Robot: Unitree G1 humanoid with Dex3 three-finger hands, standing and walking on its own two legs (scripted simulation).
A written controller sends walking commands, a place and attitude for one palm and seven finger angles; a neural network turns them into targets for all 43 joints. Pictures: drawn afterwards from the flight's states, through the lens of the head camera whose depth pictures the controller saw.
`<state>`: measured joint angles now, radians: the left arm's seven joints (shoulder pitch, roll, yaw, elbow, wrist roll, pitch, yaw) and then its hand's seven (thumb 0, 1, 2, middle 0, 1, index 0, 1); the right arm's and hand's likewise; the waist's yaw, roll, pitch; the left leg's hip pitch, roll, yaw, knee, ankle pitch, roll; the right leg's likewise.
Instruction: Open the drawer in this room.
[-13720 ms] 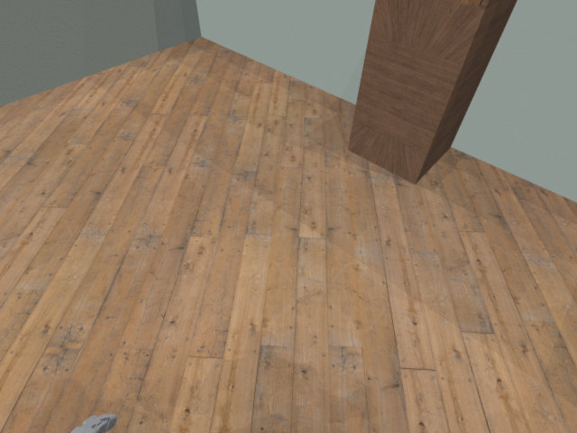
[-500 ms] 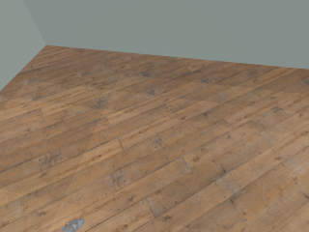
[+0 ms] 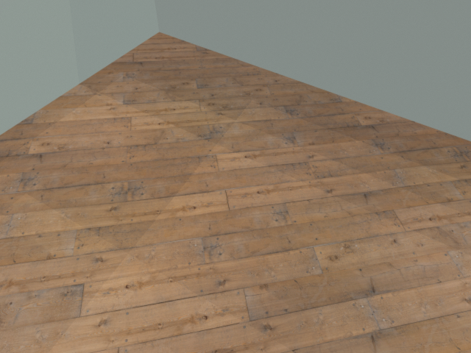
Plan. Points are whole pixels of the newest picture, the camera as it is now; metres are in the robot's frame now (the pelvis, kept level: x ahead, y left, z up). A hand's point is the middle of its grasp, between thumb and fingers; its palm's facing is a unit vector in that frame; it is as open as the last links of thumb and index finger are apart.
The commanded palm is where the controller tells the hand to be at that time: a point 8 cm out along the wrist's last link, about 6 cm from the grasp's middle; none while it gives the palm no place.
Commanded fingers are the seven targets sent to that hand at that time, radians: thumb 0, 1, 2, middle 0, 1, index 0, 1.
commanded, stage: turn or walk to find it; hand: left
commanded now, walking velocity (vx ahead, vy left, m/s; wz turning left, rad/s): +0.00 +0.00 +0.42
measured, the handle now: out of the picture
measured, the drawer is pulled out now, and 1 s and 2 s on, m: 0.00 0.00 0.00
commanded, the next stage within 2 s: none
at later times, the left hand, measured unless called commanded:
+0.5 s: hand out of the picture +0.04 +0.16 -0.13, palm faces +0.22 -0.93 -0.29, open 7.4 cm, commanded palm none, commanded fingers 0.00 0.90 0.90 -0.20 -0.30 -0.20 -0.30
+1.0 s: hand out of the picture -0.14 +0.18 -0.18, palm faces +0.48 -0.85 -0.24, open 7.4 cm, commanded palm none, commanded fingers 0.00 0.90 0.90 -0.20 -0.30 -0.20 -0.30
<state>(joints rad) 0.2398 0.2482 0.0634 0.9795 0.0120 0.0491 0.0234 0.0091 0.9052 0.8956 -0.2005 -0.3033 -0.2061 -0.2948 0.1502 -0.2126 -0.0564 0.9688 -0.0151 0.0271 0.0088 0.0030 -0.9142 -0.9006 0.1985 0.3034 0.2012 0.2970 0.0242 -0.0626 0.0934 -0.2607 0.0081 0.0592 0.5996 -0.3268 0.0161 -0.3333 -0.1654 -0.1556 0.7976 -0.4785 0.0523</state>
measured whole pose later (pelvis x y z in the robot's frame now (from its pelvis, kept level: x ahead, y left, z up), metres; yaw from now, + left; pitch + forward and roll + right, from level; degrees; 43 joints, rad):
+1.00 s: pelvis -0.07 -0.02 +0.00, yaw +25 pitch +0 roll +0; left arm 0.26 0.26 0.07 1.01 0.01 0.07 0.02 0.01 0.91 0.90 -0.20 -0.30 -0.20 -0.29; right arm 0.14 -0.19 -0.04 0.96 -0.02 0.02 0.01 0.00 -0.91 -0.90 0.20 0.30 0.20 0.30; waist 0.04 -0.06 0.08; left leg -0.23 0.00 0.07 0.59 -0.35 0.03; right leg -0.39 -0.14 -0.17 0.85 -0.48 0.04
